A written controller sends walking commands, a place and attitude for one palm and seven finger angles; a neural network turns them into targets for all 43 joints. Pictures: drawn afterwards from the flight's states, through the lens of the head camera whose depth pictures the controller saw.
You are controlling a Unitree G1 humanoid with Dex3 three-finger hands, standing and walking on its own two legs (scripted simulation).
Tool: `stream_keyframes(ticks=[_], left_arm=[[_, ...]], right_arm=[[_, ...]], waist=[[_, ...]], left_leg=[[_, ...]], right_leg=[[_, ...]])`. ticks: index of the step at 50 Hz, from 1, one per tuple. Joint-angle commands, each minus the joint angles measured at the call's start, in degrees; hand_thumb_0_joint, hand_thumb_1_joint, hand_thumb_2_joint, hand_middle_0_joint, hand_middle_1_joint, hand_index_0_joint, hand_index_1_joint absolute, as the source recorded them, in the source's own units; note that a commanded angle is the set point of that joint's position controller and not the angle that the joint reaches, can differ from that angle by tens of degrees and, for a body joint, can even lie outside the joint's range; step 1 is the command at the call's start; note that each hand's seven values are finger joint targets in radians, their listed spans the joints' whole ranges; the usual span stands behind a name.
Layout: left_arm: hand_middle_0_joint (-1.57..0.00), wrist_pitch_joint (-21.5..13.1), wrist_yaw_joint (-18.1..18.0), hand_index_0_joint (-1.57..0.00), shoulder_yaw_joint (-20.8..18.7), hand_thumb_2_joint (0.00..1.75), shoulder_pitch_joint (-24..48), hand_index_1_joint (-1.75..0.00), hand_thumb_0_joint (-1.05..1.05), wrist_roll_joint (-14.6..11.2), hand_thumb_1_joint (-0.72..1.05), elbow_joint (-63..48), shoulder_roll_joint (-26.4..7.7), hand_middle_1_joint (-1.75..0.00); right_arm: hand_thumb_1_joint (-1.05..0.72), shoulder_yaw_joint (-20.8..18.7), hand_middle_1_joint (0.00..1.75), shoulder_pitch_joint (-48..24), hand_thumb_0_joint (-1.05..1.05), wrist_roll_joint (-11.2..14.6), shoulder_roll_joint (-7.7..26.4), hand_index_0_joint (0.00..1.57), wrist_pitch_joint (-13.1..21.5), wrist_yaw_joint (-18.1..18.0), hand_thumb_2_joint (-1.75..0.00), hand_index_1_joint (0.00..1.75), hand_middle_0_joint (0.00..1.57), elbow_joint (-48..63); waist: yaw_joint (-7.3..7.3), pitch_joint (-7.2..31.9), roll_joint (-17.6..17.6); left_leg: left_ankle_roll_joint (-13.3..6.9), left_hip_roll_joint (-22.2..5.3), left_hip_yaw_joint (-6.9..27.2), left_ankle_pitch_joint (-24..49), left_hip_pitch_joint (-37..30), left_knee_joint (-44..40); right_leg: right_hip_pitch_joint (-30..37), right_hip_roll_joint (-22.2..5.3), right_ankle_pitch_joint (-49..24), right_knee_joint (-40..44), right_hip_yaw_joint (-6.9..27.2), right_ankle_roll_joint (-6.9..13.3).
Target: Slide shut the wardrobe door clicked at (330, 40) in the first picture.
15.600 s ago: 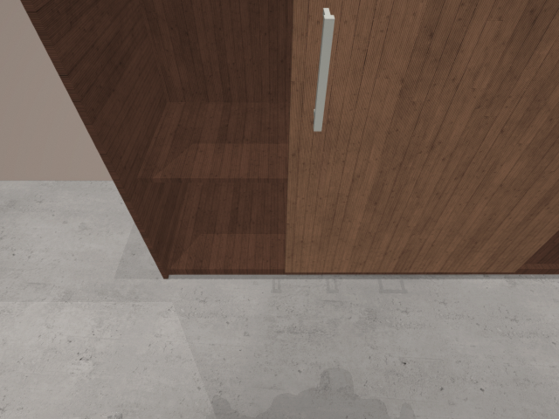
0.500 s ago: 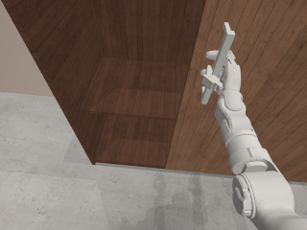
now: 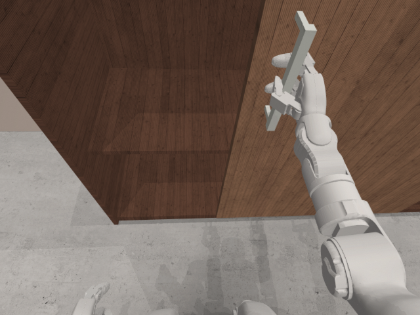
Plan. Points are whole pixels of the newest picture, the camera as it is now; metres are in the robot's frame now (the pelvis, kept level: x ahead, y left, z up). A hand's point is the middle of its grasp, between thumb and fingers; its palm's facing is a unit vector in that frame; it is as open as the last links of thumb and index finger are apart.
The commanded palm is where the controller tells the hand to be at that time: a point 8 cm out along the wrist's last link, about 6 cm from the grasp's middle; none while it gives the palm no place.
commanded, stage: step sideways, sliding the door along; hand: right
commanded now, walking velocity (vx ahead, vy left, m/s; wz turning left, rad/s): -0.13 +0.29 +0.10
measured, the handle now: (283, 80) +0.51 -0.12 +0.14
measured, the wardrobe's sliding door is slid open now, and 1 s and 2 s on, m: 0.47 0.27 0.00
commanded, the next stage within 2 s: none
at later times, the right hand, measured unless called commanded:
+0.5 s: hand (243, 92) +0.47 -0.04 +0.15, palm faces +0.28 +0.96 -0.04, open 6.0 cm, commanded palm +0.43 -0.02 +0.15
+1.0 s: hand (159, 94) +0.46 +0.11 +0.14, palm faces +0.21 +0.98 -0.06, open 5.9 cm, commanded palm +0.43 +0.13 +0.15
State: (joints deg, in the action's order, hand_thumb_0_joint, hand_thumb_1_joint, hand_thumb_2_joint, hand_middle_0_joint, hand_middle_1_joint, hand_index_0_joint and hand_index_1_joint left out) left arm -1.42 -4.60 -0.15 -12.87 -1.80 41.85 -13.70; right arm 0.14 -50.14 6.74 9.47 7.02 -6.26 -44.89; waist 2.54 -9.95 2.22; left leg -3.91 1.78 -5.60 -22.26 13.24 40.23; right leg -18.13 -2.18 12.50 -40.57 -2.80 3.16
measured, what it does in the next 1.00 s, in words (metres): steps to the left: left foot, then right foot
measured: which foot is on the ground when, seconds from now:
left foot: down 0.00-0.00, up 0.02-0.28, down 0.30-0.82, up 0.84-0.94, down 0.96-1.00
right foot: down 0.00-0.34, up 0.36-0.44, down 0.46-0.64, up 0.66-0.78, down 0.80-1.00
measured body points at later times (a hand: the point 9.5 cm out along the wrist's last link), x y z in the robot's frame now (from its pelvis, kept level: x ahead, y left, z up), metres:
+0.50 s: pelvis +0.07 +0.14 +0.00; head +0.19 +0.14 +0.43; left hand +0.32 +0.33 -0.12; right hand +0.45 -0.09 +0.15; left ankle +0.15 +0.24 -0.72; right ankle +0.03 -0.05 -0.72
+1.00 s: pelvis +0.10 +0.26 -0.01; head +0.22 +0.26 +0.42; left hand +0.36 +0.41 -0.12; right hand +0.44 +0.06 +0.15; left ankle +0.14 +0.33 -0.72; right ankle +0.06 +0.04 -0.72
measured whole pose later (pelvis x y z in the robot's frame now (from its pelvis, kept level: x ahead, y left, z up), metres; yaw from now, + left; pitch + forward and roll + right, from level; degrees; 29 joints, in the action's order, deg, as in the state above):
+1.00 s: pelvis +0.10 +0.26 -0.01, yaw -6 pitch -4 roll +0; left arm -5.1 1.0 -1.8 0.2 -1.8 32.9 -10.8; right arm 3.1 -21.4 3.2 5.9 10.5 -9.6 2.0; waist 5.4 -20.5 4.7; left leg -2.6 1.6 -5.1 -18.2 15.9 38.3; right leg -11.8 -16.4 15.6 -39.1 -7.3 -6.3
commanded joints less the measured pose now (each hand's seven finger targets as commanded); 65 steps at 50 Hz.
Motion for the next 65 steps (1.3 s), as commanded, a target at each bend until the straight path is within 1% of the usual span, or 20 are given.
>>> stream_keyframes(ticks=[1, 12, 15, 17, 18, 21, 23, 26, 30, 32, 35, 38, 41, 48, 51, 54, 57, 60, 61, 65], left_arm=[[-0.2, -1.74, 3.93, -0.2, -3.54, 0.9, 4.3, -0.3, 0.0, 0.12, 0.9, -9.59, -6.56, -0.3], [-0.2, -3.57, 3.69, -0.2, -3.76, 0.9, 9.78, -0.3, 0.0, -1.24, 0.9, -15.36, -5.03, -0.3], [-0.2, -3.66, 3.53, -0.2, -3.45, 0.9, 9.44, -0.3, 0.0, -2.13, 0.9, -14.56, -3.44, -0.3], [-0.2, -4.19, 2.58, -0.2, -4.43, 0.9, 10.51, -0.3, 0.0, -1.82, 0.9, -14.28, -2.59, -0.3], [-0.2, -4.83, 1.99, -0.2, -3.6, 0.9, 11.09, -0.3, 0.0, -1.56, 0.9, -14.29, -1.6, -0.3], [-0.2, -6.17, 1.66, -0.2, -3.01, 0.9, 12.15, -0.3, 0.0, -0.97, 0.9, -12.43, -1.74, -0.3], [-0.2, -5.46, 3.09, -0.2, -5.53, 0.9, 12.18, -0.3, 0.0, -0.56, 0.9, -14.93, -5.47, -0.3], [-0.2, -6.05, 5.78, -0.2, -4.9, 0.9, 11.98, -0.3, 0.0, -0.03, 0.9, -16.16, -3.95, -0.3], [-0.2, -5.98, 5.71, -0.2, -4.09, 0.9, 12.25, -0.3, 0.0, -1.72, 0.9, -16.95, -3.6, -0.3], [-0.2, -6.03, 4.6, -0.2, -4.81, 0.9, 12.71, -0.3, 0.0, -1.97, 0.9, -17.4, -2.63, -0.3], [-0.2, -7.97, 3.63, -0.2, -2.67, 0.9, 13.0, -0.3, 0.0, -0.58, 0.9, -15.36, -1.04, -0.3], [-0.2, -6.46, 3.88, -0.2, -4.55, 0.9, 13.82, -0.3, 0.0, -0.51, 0.9, -15.86, -3.12, -0.3], [-0.2, -6.09, 6.32, -0.2, -5.15, 0.9, 14.38, -0.3, 0.0, 0.39, 0.9, -17.68, -4.7, -0.3], [-0.2, -6.42, 5.47, -0.2, -3.39, 0.9, 14.33, -0.3, 0.0, -0.83, 0.9, -16.66, -2.85, -0.3], [-0.2, -6.54, 4.29, -0.2, -3.98, 0.9, 15.04, -0.3, 0.0, -0.95, 0.9, -17.17, -1.15, -0.3], [-0.2, -8.72, 3.68, -0.2, -1.88, 0.9, 15.44, -0.3, 0.0, 0.12, 0.9, -15.17, 0.69, -0.3], [-0.2, -7.22, 4.27, -0.2, -3.72, 0.9, 16.5, -0.3, 0.0, 0.17, 0.9, -15.34, -1.45, -0.3], [-0.2, -6.32, 6.08, -0.2, -5.02, 0.9, 16.0, -0.3, 0.0, 0.25, 0.9, -17.48, -4.18, -0.3], [-0.2, -6.01, 6.05, -0.2, -4.32, 0.9, 16.66, -0.3, 0.0, 1.43, 0.9, -17.62, -2.85, -0.3], [-0.2, -4.0, 5.69, -0.2, -4.3, 0.9, 14.72, -0.3, 0.0, 0.45, 0.9, -17.58, -3.34, -0.3]], right_arm=[[-0.9, 13.22, 1.4, -32.05, 0.0, -0.31, -11.13, 0.45, 6.22, 5.99, -0.9, 1.4, 0.45, 26.23], [-0.9, 13.18, 1.4, -21.41, 0.0, -2.5, -6.99, 0.45, 4.62, 5.87, -0.9, 1.4, 0.45, 43.96], [-0.9, 10.85, 1.4, -15.69, 0.0, -4.88, -2.77, 0.45, 4.74, 4.93, -0.9, 1.4, 0.45, 46.45], [-0.9, 8.17, 1.4, -10.18, 0.0, -4.45, -1.08, 0.45, 3.99, 4.46, -0.9, 1.4, 0.45, 46.74], [-0.9, 9.97, 1.4, -10.12, 0.0, -4.5, -2.15, 0.45, 4.37, 4.26, -0.9, 1.4, 0.45, 51.93], [-0.9, 11.87, 1.4, -8.13, 0.0, -3.68, -4.24, 0.45, 5.75, 2.21, -0.9, 1.4, 0.45, 58.58], [-0.9, 12.82, 1.4, -6.57, 0.0, -2.36, -6.27, 0.45, 6.54, 3.02, -0.9, 1.4, 0.45, 61.39], [-0.9, 13.04, 1.4, -8.26, 0.0, -4.0, -6.61, 0.45, 8.38, 3.5, -0.9, 1.4, 0.45, 62.79], [-0.9, 11.35, 1.4, -3.55, 0.0, -5.95, -2.4, 0.45, 8.81, 3.42, -0.9, 1.4, 0.45, 62.74], [-0.9, 10.15, 1.4, 0.43, 0.0, -5.55, -0.69, 0.45, 8.79, 3.2, -0.9, 1.4, 0.45, 62.38], [-0.9, 12.88, 1.4, 5.16, 0.0, -4.56, -2.98, 0.45, 9.69, 1.52, -0.9, 1.4, 0.45, 70.17], [-0.9, 13.64, 1.4, 5.86, 0.0, -3.64, -3.39, 0.45, 11.22, 1.0, -0.9, 1.4, 0.45, 72.7], [-0.9, 17.04, 1.4, 4.89, 0.0, -4.79, -8.47, 0.45, 11.0, 2.46, -0.9, 1.4, 0.45, 73.01], [-0.9, 16.65, 1.4, 0.82, 0.0, -7.65, -6.37, 0.45, 11.38, 2.68, -0.9, 1.4, 0.45, 69.17], [-0.9, 15.24, 1.4, 7.22, 0.0, -6.66, -3.53, 0.45, 10.64, 2.04, -0.9, 1.4, 0.45, 66.08], [-0.9, 18.72, 1.4, 7.74, 0.0, -5.0, -7.34, 0.45, 11.78, 0.82, -0.9, 1.4, 0.45, 75.14], [-0.9, 20.1, 1.4, 4.25, 0.0, -4.69, -7.52, 0.45, 12.49, 0.54, -0.9, 1.4, 0.45, 76.38], [-0.9, 19.05, 1.4, 3.91, 0.0, -5.07, -8.08, 0.45, 11.11, 1.92, -0.9, 1.4, 0.45, 71.0], [-0.9, 18.44, 1.4, 0.84, 0.0, -5.94, -9.06, 0.45, 10.93, 2.09, -0.9, 1.4, 0.45, 71.4], [-0.9, 16.45, 1.4, -1.03, 0.0, -7.17, -7.11, 0.45, 8.1, 2.31, -0.9, 1.4, 0.45, 63.77]], waist=[[-6.64, 30.47, 0.05], [-5.79, 24.97, 12.03], [-5.82, 26.2, -0.24], [-4.36, 28.72, -22.93], [-4.42, 27.93, -19.41], [-5.83, 30.56, -9.74], [-4.85, 34.62, 2.09], [-4.63, 28.57, 15.5], [-4.68, 27.09, 3.5], [-3.94, 28.44, -15.04], [-3.91, 28.85, -8.42], [-4.48, 34.81, -10.43], [-3.92, 29.68, 10.2], [-5.29, 26.04, 5.12], [-3.5, 27.45, -18.4], [-4.54, 30.15, -11.79], [-5.53, 35.02, -12.01], [-3.85, 31.38, 8.22], [-4.14, 28.36, 15.3], [-4.72, 25.39, 6.96]], left_leg=[[1.49, -2.07, 14.73, -6.47, 23.74, 35.39], [3.68, -2.02, 1.19, 10.3, 1.61, -1.46], [2.45, -5.87, 3.87, 45.13, -13.05, -14.86], [-3.73, -14.65, 15.4, 62.26, -16.86, -12.46], [-3.91, -16.05, 16.09, 64.47, -15.91, -11.37], [-1.25, -13.56, 9.1, 64.98, -17.02, -2.52], [4.5, -5.69, 4.9, 22.77, 2.99, 5.72], [2.58, -4.04, 6.7, -1.29, 10.31, 5.19], [3.37, -4.8, 4.23, 34.16, -8.24, -14.31], [-2.53, -14.64, 19.41, 72.19, -17.76, -11.58], [-4.04, -16.91, 20.22, 83.83, -24.25, -7.18], [1.16, -11.74, 12.57, 68.46, -15.18, -3.1], [3.85, -3.75, 8.12, -0.64, 10.45, 8.53], [3.46, -4.29, 1.82, 23.16, -4.55, -12.03], [-2.3, -17.44, 24.09, 82.66, -15.76, -11.96], [-3.53, -16.16, 19.34, 85.51, -23.75, -6.49], [1.34, -11.42, 13.14, 66.71, -15.75, -4.44], [3.69, -4.72, 9.88, 2.02, 6.45, 8.0], [3.52, -5.42, 10.39, -5.14, 6.44, 13.04], [3.53, -5.42, 5.73, 2.46, 1.62, 2.44]], right_leg=[[39.19, -25.83, -48.06, 11.07, 26.98, 10.82], [24.01, -15.56, -38.97, 4.63, 2.75, 1.0], [14.21, -7.59, -25.48, -9.41, -1.31, -2.59], [2.53, -0.81, 15.87, -15.62, 2.53, -5.83], [1.31, -1.42, 19.85, -14.28, 3.52, -4.9], [9.24, -6.21, -1.63, 12.09, 1.12, -3.97], [30.74, -21.54, -50.45, 12.83, 10.61, 3.03], [34.4, -23.28, -60.79, 6.81, 5.27, 4.18], [22.27, -14.66, -40.63, -4.8, -2.67, -2.57], [4.93, -4.87, 8.58, -12.08, -2.36, -6.27], [-0.67, -4.97, 16.76, 2.57, 1.17, -4.71], [19.59, -12.15, -20.18, 12.63, -0.07, -3.1], [35.95, -27.88, -66.33, 13.96, 4.19, 5.55], [24.26, -18.54, -44.13, -3.73, -6.1, -0.67], [1.71, -3.46, 21.02, -14.47, -1.34, -5.47], [0.18, -4.15, 16.93, 1.42, -0.26, -5.05], [19.2, -10.82, -15.07, 14.9, -2.54, -3.52], [32.38, -27.98, -53.99, 15.89, 2.53, 5.13], [25.07, -30.19, -51.1, 15.59, 2.7, 6.72], [23.51, -26.5, -42.18, 8.45, -3.15, 1.73]])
